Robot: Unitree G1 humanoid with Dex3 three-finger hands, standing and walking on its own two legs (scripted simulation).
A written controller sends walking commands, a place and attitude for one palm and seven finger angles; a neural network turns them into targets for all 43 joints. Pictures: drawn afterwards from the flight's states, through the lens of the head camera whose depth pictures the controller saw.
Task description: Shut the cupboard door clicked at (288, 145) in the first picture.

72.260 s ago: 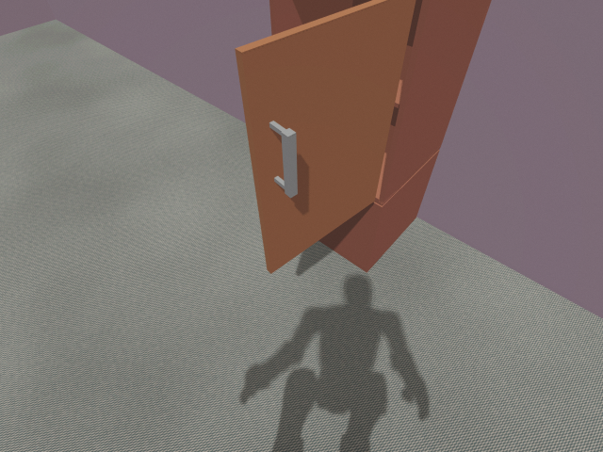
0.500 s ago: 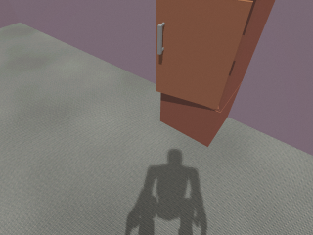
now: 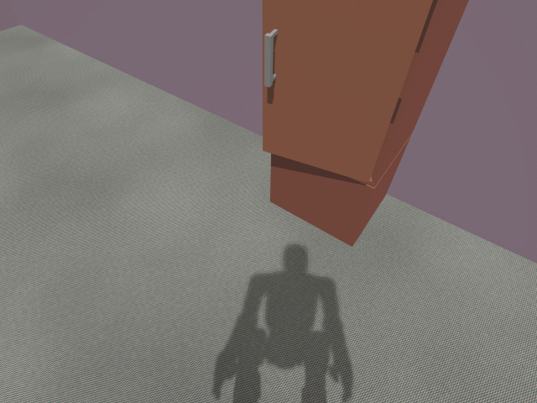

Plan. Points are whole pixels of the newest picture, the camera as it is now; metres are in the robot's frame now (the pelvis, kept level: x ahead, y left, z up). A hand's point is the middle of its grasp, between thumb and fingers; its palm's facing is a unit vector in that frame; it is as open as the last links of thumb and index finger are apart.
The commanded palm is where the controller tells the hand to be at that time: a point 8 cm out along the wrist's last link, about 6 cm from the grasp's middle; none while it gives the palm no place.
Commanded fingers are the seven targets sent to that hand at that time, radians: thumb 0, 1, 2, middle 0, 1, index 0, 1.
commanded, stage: look to check the result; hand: left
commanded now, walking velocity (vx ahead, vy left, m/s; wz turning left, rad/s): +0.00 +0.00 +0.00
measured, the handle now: (271, 58) +1.00 +0.04 +0.03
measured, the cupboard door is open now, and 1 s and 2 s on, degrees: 11 11 11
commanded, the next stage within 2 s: walk to a spot facing it in 0.36 s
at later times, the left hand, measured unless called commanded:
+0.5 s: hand out of the picture +0.01 +0.16 -0.18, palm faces +0.04 -0.98 -0.18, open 7.4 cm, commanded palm none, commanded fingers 0.00 0.90 0.90 -0.20 -0.30 -0.20 -0.30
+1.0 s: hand out of the picture +0.03 +0.22 -0.19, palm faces +0.29 -0.93 -0.23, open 7.4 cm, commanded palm none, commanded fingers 0.00 0.90 0.90 -0.20 -0.30 -0.20 -0.30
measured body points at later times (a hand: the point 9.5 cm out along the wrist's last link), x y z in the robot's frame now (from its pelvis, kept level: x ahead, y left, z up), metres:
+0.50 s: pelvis +0.02 -0.01 +0.00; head +0.03 -0.01 +0.45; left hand +0.01 +0.21 -0.16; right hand +0.03 -0.24 -0.16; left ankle +0.03 +0.09 -0.74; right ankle -0.03 -0.13 -0.74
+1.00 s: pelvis +0.01 +0.01 -0.01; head +0.06 +0.04 +0.43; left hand +0.02 +0.27 -0.17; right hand +0.11 -0.23 -0.15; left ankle +0.03 +0.10 -0.74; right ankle +0.00 -0.15 -0.67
